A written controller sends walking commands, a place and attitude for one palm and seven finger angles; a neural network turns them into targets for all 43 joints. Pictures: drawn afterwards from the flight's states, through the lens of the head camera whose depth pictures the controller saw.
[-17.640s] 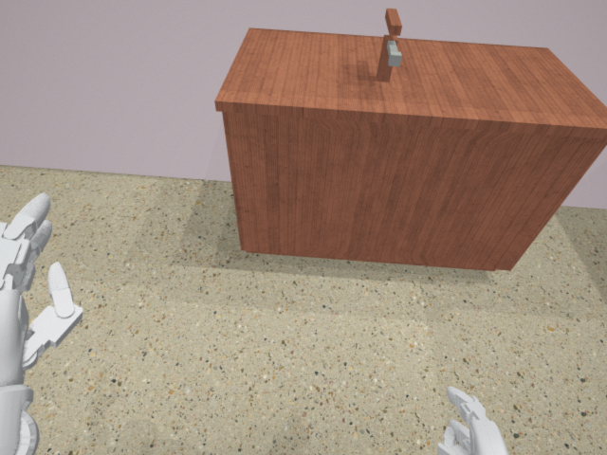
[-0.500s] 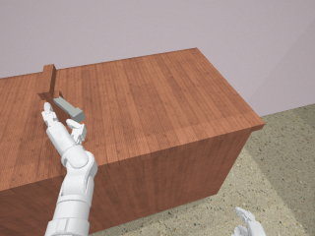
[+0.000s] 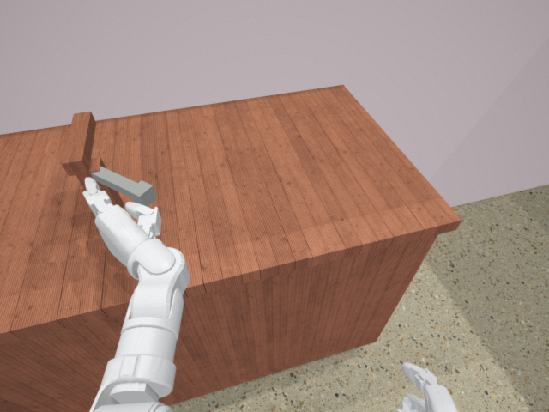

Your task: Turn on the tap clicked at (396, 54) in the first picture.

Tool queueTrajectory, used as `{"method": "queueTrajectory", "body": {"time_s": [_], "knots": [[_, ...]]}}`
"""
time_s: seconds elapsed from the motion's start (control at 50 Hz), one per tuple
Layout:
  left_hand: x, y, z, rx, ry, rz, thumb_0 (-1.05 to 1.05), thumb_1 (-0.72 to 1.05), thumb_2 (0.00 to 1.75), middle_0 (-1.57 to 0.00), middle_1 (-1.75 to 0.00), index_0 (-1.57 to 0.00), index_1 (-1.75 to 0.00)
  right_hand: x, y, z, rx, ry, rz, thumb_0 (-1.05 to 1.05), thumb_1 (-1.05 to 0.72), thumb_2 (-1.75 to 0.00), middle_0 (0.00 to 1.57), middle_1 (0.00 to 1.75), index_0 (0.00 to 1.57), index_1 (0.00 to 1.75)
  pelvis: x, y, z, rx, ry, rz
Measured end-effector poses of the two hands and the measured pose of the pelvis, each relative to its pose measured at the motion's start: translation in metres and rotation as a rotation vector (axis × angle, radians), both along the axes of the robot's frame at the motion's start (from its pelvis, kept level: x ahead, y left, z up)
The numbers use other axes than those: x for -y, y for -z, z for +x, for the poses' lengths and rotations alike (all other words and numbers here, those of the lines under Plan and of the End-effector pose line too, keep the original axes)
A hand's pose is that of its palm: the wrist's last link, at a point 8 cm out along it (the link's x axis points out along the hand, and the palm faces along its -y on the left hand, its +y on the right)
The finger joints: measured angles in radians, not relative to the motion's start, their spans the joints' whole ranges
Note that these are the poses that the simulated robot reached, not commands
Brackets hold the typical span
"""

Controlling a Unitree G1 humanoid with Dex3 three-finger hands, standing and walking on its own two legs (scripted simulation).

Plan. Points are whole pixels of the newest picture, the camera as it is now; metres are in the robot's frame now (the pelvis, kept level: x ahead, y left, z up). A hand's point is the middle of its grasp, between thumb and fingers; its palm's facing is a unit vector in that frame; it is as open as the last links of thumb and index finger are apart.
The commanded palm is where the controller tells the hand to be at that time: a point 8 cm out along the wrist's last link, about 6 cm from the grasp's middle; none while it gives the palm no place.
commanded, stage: push the lever round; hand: left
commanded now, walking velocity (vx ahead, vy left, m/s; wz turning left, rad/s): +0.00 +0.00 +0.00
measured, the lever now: (143, 194) +0.40 +0.24 +0.11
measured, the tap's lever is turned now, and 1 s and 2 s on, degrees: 45 73 79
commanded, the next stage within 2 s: lift the hand up off the lever in 1.00 s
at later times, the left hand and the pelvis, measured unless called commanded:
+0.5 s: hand (171, 199) +0.41 +0.19 +0.10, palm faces +0.82 -0.55 -0.11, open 7.8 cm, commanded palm +0.35 +0.20 +0.10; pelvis +0.00 -0.01 -0.01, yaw +0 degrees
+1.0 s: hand (178, 191) +0.42 +0.19 +0.10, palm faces +0.83 -0.54 -0.12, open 8.1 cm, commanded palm +0.37 +0.20 +0.10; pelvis -0.01 -0.01 -0.01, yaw +1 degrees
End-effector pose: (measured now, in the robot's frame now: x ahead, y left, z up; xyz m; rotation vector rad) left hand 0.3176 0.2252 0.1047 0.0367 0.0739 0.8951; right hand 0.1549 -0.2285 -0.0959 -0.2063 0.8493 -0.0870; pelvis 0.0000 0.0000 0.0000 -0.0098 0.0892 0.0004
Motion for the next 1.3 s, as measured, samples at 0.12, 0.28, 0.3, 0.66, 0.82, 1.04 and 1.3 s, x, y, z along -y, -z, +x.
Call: {"method": "queueTrajectory", "body": {"time_s": [0.12,0.28,0.3,0.66,0.82,1.04,1.3], "knots": [[0.002,0.002,0.007,-0.023,-0.024,-0.006,0.00,0.91,0.91,-0.15,-0.15,-0.15,-0.15,0.002,0.003,-0.003,-0.019,-0.002,-0.003,0.01,-0.90,-0.89,0.21,0.30,0.21,0.30,0.002,0.001,-0.001,-0.008,-0.006,-0.001],[0.011,0.001,0.025,-0.043,-0.050,-0.001,0.01,0.91,0.91,-0.15,-0.15,-0.15,-0.15,0.005,0.012,-0.013,-0.056,0.000,0.006,0.01,-0.90,-0.89,0.21,0.30,0.21,0.30,0.004,0.004,-0.002,-0.036,-0.007,-0.001],[0.012,0.001,0.026,-0.045,-0.053,-0.001,0.01,0.92,0.91,-0.15,-0.15,-0.15,-0.15,0.005,0.013,-0.015,-0.062,0.002,0.009,0.01,-0.90,-0.89,0.21,0.30,0.21,0.30,0.004,0.004,-0.002,-0.039,-0.006,-0.001],[0.021,0.000,0.036,-0.063,-0.097,0.005,0.01,0.91,0.91,-0.15,-0.15,-0.13,-0.14,0.017,0.023,-0.036,-0.124,0.020,0.018,0.01,-0.90,-0.89,0.21,0.30,0.21,0.30,0.010,0.006,0.000,-0.057,-0.006,0.003],[0.023,-0.001,0.039,-0.062,-0.096,0.011,0.02,0.91,0.90,-0.15,-0.15,-0.12,-0.13,0.022,0.022,-0.035,-0.112,0.022,0.013,0.01,-0.90,-0.89,0.20,0.30,0.20,0.30,0.013,0.007,-0.002,-0.061,-0.008,0.004],[0.027,-0.004,0.053,-0.066,-0.107,0.006,0.02,0.90,0.90,-0.15,-0.15,-0.09,-0.12,0.023,0.026,-0.044,-0.128,0.033,0.012,0.01,-0.90,-0.89,0.20,0.30,0.20,0.30,0.015,0.009,-0.005,-0.080,-0.007,0.006],[0.025,-0.006,0.064,-0.060,-0.093,0.005,0.01,0.90,0.90,-0.15,-0.15,-0.13,-0.14,0.029,0.032,-0.076,-0.210,0.076,0.018,0.01,-0.90,-0.89,0.20,0.30,0.20,0.30,0.013,0.008,-0.001,-0.090,0.005,0.006]]}}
